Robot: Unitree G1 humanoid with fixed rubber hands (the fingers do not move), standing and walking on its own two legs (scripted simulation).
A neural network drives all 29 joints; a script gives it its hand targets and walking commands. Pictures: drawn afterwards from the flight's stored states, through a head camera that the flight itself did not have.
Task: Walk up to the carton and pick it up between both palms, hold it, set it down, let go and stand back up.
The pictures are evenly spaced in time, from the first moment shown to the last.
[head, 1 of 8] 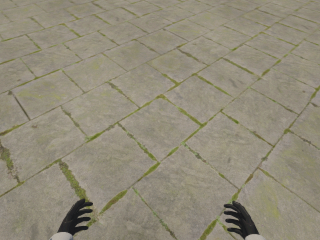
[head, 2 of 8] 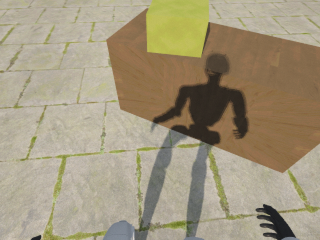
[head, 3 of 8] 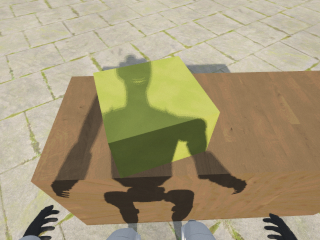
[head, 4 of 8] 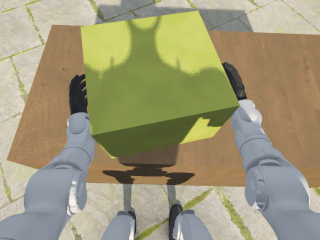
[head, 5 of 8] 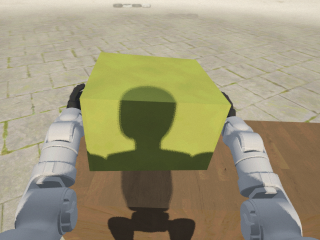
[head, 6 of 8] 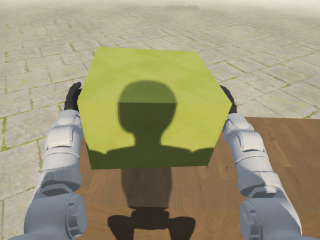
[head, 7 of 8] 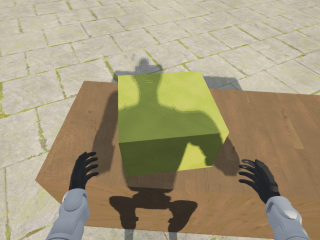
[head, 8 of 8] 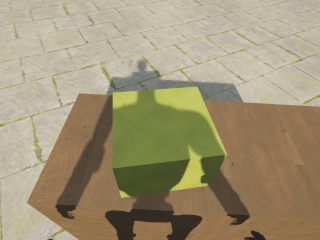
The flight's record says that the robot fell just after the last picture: no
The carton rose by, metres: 0.24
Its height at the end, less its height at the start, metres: +0.00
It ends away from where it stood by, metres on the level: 0.04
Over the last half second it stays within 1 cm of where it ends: yes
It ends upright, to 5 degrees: yes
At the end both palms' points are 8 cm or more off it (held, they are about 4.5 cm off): yes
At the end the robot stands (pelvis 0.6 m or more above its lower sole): yes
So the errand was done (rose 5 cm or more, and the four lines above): yes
